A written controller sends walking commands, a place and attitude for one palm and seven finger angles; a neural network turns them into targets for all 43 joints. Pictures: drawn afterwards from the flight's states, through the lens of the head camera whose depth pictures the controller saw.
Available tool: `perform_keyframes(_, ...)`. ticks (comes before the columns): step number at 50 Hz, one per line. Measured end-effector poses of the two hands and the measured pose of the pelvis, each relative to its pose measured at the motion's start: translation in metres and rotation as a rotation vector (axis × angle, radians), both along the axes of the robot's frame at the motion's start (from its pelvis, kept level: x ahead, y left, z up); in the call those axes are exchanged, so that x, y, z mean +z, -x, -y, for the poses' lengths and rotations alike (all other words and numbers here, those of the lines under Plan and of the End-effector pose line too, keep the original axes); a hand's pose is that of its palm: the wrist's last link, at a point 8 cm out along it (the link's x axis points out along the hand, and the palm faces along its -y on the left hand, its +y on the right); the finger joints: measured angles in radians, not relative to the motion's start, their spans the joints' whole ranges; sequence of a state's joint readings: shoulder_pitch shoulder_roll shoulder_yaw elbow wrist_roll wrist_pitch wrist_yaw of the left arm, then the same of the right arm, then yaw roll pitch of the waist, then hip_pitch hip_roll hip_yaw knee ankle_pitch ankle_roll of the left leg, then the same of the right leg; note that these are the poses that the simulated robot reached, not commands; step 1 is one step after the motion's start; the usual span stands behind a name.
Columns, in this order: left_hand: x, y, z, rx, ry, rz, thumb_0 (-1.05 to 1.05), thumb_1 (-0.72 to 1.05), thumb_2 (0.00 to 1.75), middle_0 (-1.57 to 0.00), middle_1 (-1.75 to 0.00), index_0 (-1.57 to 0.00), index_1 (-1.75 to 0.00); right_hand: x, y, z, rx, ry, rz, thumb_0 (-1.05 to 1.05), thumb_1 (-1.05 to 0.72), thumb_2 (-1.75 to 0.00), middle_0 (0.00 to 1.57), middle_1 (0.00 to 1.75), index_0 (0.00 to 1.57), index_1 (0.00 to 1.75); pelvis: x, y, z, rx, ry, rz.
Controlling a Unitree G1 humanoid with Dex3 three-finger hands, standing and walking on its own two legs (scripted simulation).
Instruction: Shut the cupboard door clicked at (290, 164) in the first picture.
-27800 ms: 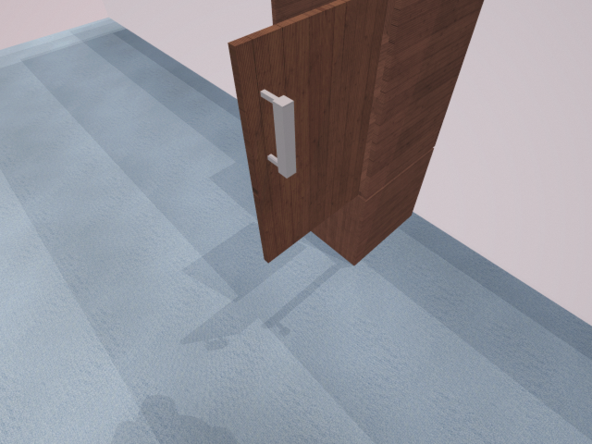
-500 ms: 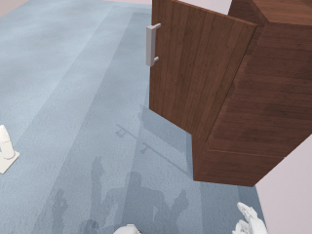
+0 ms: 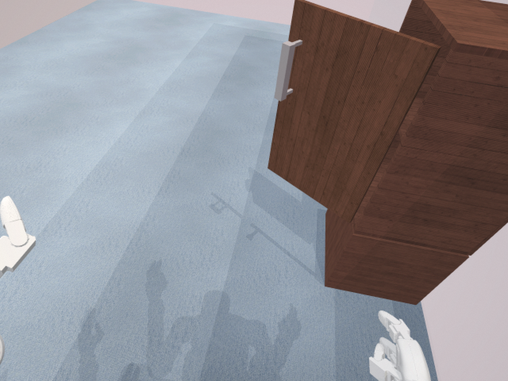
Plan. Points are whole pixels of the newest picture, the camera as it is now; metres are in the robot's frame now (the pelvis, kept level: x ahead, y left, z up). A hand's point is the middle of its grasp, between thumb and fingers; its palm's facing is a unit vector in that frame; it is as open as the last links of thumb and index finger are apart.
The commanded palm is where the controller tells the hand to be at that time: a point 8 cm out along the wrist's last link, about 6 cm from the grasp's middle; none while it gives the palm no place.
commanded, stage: stop stepping back and stand still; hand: left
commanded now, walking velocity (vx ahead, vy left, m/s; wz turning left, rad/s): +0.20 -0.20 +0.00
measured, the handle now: (289, 70) +0.90 -0.02 +0.09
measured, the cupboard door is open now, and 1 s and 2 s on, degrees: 57 57 57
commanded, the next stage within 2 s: let the arm hang, fingers relaxed in 1.24 s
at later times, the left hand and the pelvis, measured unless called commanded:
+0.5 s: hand out of the picture +0.17 +0.31 +0.17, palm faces +0.45 -0.83 -0.34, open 7.5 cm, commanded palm +0.11 +0.33 +0.19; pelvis -0.05 +0.05 +0.00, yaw -5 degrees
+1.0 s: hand (42, 258) +0.19 +0.26 +0.17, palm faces +0.32 -0.84 -0.44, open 7.5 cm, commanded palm +0.14 +0.31 +0.19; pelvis -0.04 +0.03 +0.01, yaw -7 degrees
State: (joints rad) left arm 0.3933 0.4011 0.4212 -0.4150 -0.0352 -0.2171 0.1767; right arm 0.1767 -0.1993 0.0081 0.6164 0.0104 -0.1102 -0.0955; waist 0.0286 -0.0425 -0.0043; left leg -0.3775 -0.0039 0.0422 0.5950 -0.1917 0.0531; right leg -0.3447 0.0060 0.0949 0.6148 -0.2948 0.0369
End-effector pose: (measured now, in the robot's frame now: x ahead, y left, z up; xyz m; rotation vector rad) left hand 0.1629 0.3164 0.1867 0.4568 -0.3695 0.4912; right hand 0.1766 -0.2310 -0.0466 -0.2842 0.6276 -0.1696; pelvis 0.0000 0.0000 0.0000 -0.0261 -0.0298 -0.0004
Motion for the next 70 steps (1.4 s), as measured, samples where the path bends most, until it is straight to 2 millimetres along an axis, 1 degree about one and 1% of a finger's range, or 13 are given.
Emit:
perform_keyframes(6, 0.006, 0.021, 0.005, -0.044, 0.008, -0.059, 0.01, 0.89, 0.90, -0.21, -0.30, -0.20, -0.30, 0.009, 0.049, -0.015, -0.021, -0.061, -0.004, 0.01, -0.90, -0.90, 0.20, 0.30, 0.20, 0.30, 0.013, 0.022, -0.003, -0.021, 0.023, -0.022)
perform_keyframes(12, 0.010, 0.042, 0.023, -0.123, -0.046, -0.087, 0.01, 0.89, 0.90, -0.21, -0.30, -0.20, -0.30, -0.013, 0.095, -0.006, -0.040, -0.048, -0.101, 0.01, -0.90, -0.90, 0.20, 0.30, 0.20, 0.30, 0.007, 0.052, -0.005, -0.061, 0.008, -0.035)
perform_keyframes(17, 0.007, 0.049, 0.006, -0.110, -0.032, -0.085, 0.01, 0.88, 0.89, -0.21, -0.30, -0.21, -0.30, -0.023, 0.134, 0.005, -0.142, -0.032, -0.184, 0.01, -0.90, -0.90, 0.20, 0.30, 0.20, 0.30, 0.008, 0.052, -0.016, -0.078, 0.004, -0.008)
perform_keyframes(21, -0.004, 0.043, -0.017, -0.073, -0.003, -0.052, 0.01, 0.88, 0.89, -0.21, -0.30, -0.21, -0.30, -0.027, 0.150, 0.006, -0.183, 0.026, -0.207, 0.01, -0.90, -0.90, 0.20, 0.30, 0.20, 0.30, 0.001, 0.047, -0.031, -0.052, 0.015, 0.000)
perform_keyframes(26, -0.010, 0.028, -0.031, -0.085, 0.016, -0.064, 0.01, 0.89, 0.90, -0.21, -0.30, -0.20, -0.30, -0.024, 0.149, -0.012, -0.197, 0.030, -0.184, 0.01, -0.91, -0.90, 0.20, 0.30, 0.20, 0.30, 0.001, 0.053, -0.048, -0.081, 0.001, 0.016)
perform_keyframes(33, 0.019, 0.022, -0.018, -0.198, -0.070, -0.085, 0.01, 0.89, 0.90, -0.21, -0.30, -0.20, -0.30, -0.008, 0.130, -0.055, -0.128, -0.064, -0.148, 0.01, -0.91, -0.90, 0.20, 0.30, 0.20, 0.30, 0.020, 0.051, -0.052, -0.104, 0.030, -0.011)
perform_keyframes(38, 0.019, 0.019, -0.017, -0.191, -0.109, -0.171, 0.01, 0.89, 0.89, -0.21, -0.30, -0.21, -0.30, -0.008, 0.110, -0.065, -0.106, -0.111, -0.134, 0.01, -0.90, -0.90, 0.20, 0.30, 0.20, 0.30, 0.023, 0.043, -0.049, -0.116, 0.027, -0.036)
perform_keyframes(45, -0.002, 0.007, -0.008, -0.128, -0.053, -0.238, 0.01, 0.89, 0.89, -0.21, -0.30, -0.21, -0.30, -0.020, 0.088, -0.043, -0.088, -0.105, -0.126, 0.01, -0.90, -0.90, 0.20, 0.30, 0.20, 0.30, 0.014, 0.041, -0.037, -0.109, -0.010, -0.042)
perform_keyframes(52, 0.003, 0.006, 0.018, -0.173, -0.038, -0.181, 0.01, 0.88, 0.89, -0.21, -0.30, -0.21, -0.30, -0.014, 0.087, -0.007, -0.144, -0.072, -0.111, 0.01, -0.90, -0.90, 0.20, 0.30, 0.20, 0.30, 0.011, 0.035, -0.022, -0.118, -0.015, -0.042)
perform_keyframes(57, 0.006, 0.004, 0.020, -0.158, -0.054, -0.153, 0.01, 0.88, 0.89, -0.21, -0.30, -0.21, -0.30, -0.013, 0.092, 0.012, -0.185, -0.049, -0.108, 0.01, -0.91, -0.90, 0.20, 0.30, 0.20, 0.30, 0.009, 0.030, -0.016, -0.118, -0.017, -0.040)
perform_keyframes(67, -0.003, 0.002, 0.020, -0.139, -0.036, -0.198, 0.01, 0.89, 0.89, -0.21, -0.30, -0.21, -0.30, -0.022, 0.103, 0.011, -0.197, -0.066, -0.150, 0.01, -0.91, -0.90, 0.20, 0.30, 0.20, 0.30, 0.010, 0.032, -0.017, -0.118, -0.018, -0.039)
perform_keyframes(68, -0.010, 0.000, 0.020, -0.153, -0.043, -0.224, 0.01, 0.89, 0.89, -0.21, -0.30, -0.21, -0.30, -0.025, 0.103, 0.009, -0.173, -0.077, -0.150, 0.01, -0.91, -0.90, 0.20, 0.30, 0.20, 0.29, 0.009, 0.034, -0.019, -0.110, -0.016, -0.041)
perform_keyframes(70, -0.049, -0.009, 0.018, -0.175, -0.008, -0.394, 0.00, 0.89, 0.90, -0.20, -0.30, -0.20, -0.30, -0.037, 0.103, 0.007, -0.112, -0.093, -0.178, 0.01, -0.91, -0.90, 0.20, 0.30, 0.20, 0.30, 0.006, 0.039, -0.024, -0.097, -0.012, -0.044)
